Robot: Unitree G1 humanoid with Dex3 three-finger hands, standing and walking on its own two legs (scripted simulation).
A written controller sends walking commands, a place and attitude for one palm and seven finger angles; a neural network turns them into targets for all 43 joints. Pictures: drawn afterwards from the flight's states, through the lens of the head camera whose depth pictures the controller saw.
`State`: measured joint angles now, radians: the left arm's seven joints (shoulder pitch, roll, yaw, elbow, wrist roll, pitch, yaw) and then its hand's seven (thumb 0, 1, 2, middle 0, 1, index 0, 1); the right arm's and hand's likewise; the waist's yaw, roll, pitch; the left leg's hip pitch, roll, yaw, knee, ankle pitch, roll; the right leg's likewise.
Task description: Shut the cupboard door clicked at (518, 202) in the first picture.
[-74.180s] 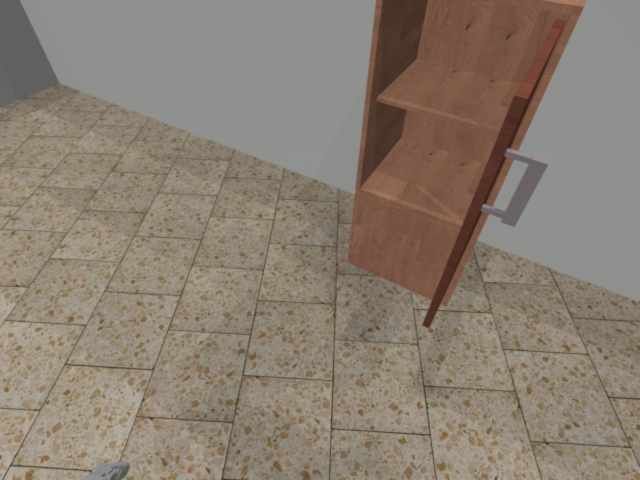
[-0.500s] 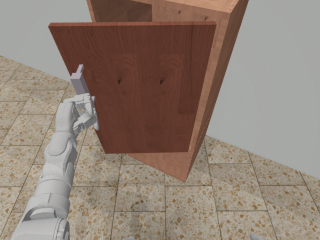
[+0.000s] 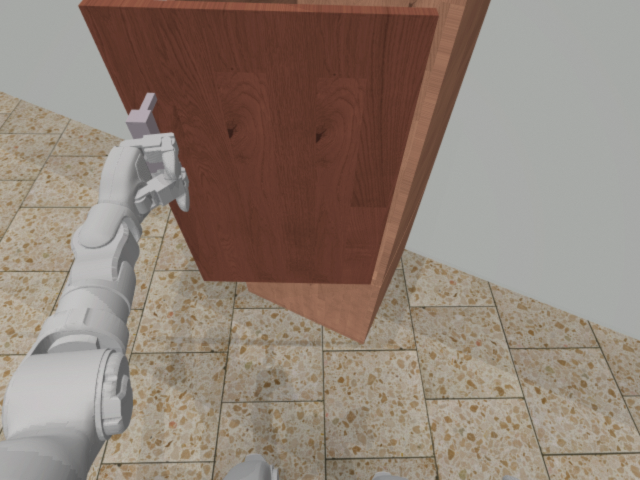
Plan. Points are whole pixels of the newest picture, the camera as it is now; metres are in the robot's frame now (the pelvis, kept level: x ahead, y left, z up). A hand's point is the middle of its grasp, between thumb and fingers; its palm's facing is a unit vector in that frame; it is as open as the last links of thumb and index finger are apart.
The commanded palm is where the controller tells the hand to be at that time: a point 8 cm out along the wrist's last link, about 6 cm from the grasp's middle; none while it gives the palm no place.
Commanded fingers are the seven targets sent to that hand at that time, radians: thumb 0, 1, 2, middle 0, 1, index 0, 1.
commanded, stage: push the door shut along its arc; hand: left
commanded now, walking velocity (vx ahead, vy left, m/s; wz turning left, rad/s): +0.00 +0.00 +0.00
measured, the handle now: (160, 147) +0.53 +0.22 +0.10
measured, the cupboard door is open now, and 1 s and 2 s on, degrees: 25 14 0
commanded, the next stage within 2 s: pull the fist back off the door in 1.46 s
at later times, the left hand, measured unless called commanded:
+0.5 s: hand (218, 148) +0.51 +0.13 +0.12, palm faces -0.21 -0.98 -0.01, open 3.1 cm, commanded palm +0.51 +0.18 +0.11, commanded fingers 0.00 0.90 0.90 -1.30 -1.50 -1.30 -1.50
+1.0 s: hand (228, 127) +0.55 +0.12 +0.12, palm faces -0.32 -0.95 -0.02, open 3.2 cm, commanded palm +0.57 +0.15 +0.11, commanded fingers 0.00 0.90 0.90 -1.30 -1.50 -1.30 -1.50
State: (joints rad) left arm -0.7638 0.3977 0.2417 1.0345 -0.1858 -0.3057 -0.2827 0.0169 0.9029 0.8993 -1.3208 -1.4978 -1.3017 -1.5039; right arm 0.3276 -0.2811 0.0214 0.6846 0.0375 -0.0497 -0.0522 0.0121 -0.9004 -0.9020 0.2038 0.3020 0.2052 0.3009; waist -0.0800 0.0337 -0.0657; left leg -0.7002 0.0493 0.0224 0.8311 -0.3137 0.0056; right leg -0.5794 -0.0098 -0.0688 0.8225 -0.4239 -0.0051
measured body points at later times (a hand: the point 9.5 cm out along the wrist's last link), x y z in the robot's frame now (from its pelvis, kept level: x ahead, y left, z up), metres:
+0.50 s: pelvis +0.00 +0.01 -0.01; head +0.09 +0.01 +0.43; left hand +0.52 +0.19 +0.12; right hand -0.01 -0.26 -0.12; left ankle +0.06 +0.12 -0.70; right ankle -0.01 -0.12 -0.70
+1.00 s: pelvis +0.00 +0.01 -0.02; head +0.14 +0.02 +0.41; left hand +0.57 +0.18 +0.12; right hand -0.04 -0.27 -0.12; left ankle +0.06 +0.12 -0.70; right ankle -0.01 -0.12 -0.70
